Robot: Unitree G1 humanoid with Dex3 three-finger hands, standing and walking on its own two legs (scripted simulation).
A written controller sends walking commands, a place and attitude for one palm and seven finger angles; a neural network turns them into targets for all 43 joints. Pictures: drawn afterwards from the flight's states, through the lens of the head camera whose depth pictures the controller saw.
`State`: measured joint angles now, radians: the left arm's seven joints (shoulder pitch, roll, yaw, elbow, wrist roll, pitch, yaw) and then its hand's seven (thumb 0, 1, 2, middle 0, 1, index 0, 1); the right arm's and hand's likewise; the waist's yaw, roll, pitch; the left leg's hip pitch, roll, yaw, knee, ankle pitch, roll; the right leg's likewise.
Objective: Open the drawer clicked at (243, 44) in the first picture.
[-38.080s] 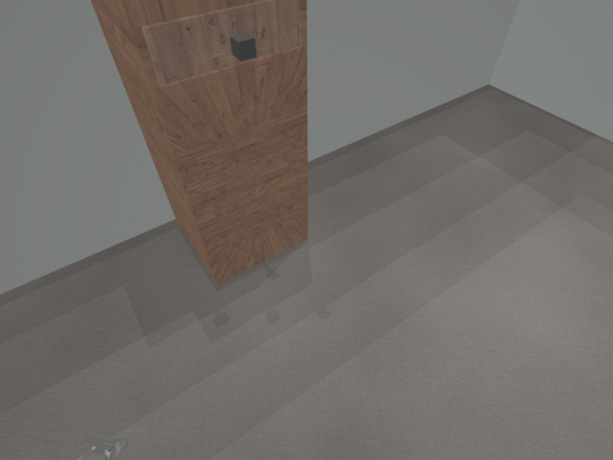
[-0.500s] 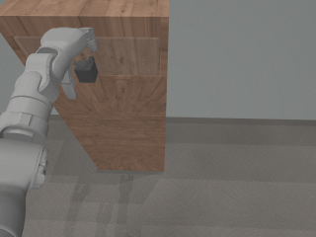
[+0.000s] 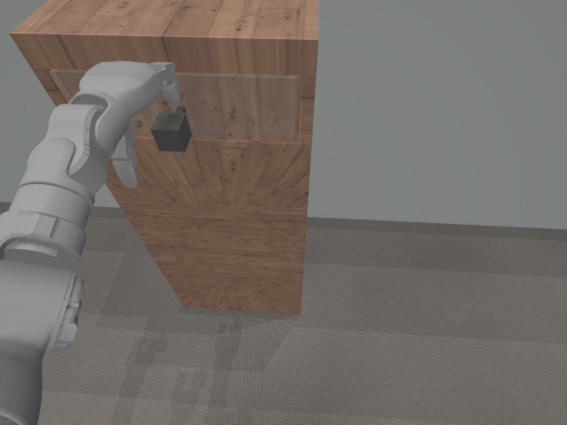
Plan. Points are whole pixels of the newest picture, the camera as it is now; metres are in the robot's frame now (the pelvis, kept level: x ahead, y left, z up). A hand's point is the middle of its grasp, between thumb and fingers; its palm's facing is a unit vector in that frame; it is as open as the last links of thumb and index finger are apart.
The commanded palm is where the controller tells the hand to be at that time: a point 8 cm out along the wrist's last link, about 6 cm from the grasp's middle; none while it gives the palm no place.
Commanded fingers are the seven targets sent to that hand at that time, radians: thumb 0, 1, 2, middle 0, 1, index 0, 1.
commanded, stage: lower the fingers behind the handle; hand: left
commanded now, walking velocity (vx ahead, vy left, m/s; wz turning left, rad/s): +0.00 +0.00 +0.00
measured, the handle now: (175, 124) +0.54 +0.18 +0.12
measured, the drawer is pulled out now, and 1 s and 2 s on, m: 0.00 0.00 0.00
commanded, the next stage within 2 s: lift the hand off the handle in 1.66 s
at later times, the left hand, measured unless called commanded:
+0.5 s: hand (152, 137) +0.49 +0.20 +0.14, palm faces -0.11 +0.01 -0.99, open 13.8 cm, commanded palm +0.48 +0.21 +0.22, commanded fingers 0.00 -0.50 0.30 -0.30 -1.20 -0.30 -1.20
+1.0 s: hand (150, 134) +0.50 +0.21 +0.14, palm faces -0.06 -0.01 -1.00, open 13.8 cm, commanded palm +0.48 +0.21 +0.18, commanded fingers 0.00 -0.50 0.30 -0.30 -1.20 -0.30 -1.20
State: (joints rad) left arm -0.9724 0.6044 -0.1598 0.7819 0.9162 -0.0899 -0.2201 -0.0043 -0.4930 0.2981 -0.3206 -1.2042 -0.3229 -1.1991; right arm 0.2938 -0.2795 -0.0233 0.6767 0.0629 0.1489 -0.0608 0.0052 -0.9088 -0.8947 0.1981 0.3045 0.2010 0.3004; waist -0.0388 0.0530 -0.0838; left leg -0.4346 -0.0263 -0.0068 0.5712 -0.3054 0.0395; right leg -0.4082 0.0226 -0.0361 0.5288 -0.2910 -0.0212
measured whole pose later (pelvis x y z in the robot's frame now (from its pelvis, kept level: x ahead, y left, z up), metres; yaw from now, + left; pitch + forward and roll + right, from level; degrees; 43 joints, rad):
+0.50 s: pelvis -0.01 +0.00 +0.00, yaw -2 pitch +12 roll -1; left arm -0.96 0.59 -0.10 0.88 0.99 -0.08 -0.14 0.00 -0.49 0.30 -0.32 -1.20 -0.32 -1.21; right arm 0.34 -0.26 -0.02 0.66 0.05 0.15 -0.06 0.00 -0.91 -0.89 0.20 0.30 0.20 0.30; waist -0.07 0.06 -0.09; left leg -0.49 -0.02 0.02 0.60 -0.31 0.04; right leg -0.48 0.03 -0.01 0.57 -0.29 -0.02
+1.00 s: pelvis -0.01 +0.00 -0.01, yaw -1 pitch +13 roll -1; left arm -1.01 0.59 -0.09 0.95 1.01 -0.06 -0.06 0.00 -0.49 0.30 -0.32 -1.20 -0.30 -1.25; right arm 0.31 -0.26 -0.02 0.67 0.05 0.15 -0.05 0.00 -0.91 -0.89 0.20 0.30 0.20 0.30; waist -0.08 0.05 -0.11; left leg -0.55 -0.01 0.01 0.65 -0.33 0.04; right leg -0.54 0.03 -0.02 0.61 -0.31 -0.02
